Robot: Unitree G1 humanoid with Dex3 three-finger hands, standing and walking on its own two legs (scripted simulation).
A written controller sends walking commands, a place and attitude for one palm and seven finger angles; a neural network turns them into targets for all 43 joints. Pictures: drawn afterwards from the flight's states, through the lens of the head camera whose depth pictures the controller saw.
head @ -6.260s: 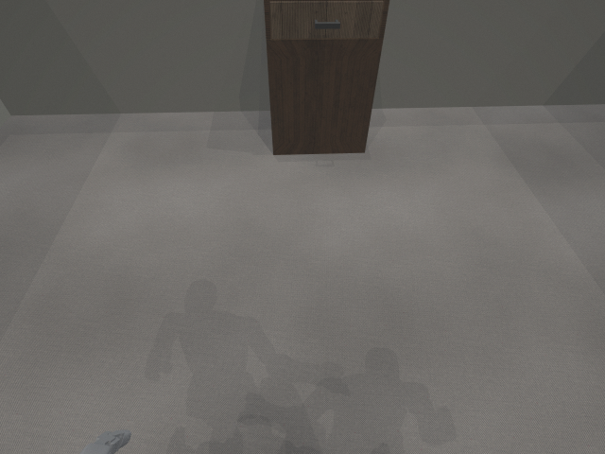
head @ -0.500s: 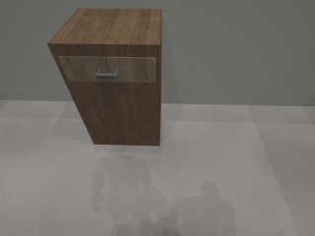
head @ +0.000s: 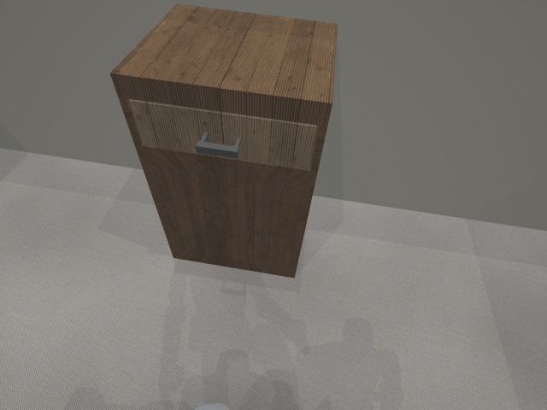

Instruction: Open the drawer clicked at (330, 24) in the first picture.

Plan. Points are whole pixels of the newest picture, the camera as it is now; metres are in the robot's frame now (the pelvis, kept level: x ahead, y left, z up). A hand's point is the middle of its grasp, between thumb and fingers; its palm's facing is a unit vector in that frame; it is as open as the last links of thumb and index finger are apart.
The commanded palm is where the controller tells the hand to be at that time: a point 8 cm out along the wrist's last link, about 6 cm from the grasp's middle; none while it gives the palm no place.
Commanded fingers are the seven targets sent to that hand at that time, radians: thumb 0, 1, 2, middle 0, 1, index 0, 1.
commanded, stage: take the last steps up to it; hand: left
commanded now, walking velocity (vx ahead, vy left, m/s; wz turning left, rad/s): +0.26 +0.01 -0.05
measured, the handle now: (219, 144) +0.70 +0.22 -0.07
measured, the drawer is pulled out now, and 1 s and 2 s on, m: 0.00 0.00 0.00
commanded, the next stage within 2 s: come to a stop and stand still in 0.32 s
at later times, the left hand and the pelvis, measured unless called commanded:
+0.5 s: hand (198, 327) +0.27 +0.17 -0.16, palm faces -0.08 -0.98 -0.21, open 7.4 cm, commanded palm none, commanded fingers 0.00 0.90 0.90 -0.20 -0.30 -0.20 -0.30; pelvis +0.16 +0.00 +0.00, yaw -3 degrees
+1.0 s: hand (147, 355) +0.22 +0.25 -0.17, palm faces +0.03 -0.96 -0.29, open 7.4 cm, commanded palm none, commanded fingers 0.00 0.90 0.90 -0.20 -0.30 -0.20 -0.30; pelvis +0.15 +0.04 +0.00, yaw +0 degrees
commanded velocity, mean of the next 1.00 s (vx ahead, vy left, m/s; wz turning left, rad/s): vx -0.02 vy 0.04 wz -0.02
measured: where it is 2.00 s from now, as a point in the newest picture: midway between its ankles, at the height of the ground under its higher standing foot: outside the picture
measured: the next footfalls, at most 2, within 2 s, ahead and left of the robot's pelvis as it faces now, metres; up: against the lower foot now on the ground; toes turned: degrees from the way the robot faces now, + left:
right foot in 0.50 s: +0.26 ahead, -0.11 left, +0.00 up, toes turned -10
left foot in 1.00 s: +0.17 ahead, +0.16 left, +0.00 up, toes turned +0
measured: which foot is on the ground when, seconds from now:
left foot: down 0.00-0.52, up 0.54-0.98, down 1.00-1.00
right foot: down 0.00-0.00, up 0.02-0.48, down 0.50-1.00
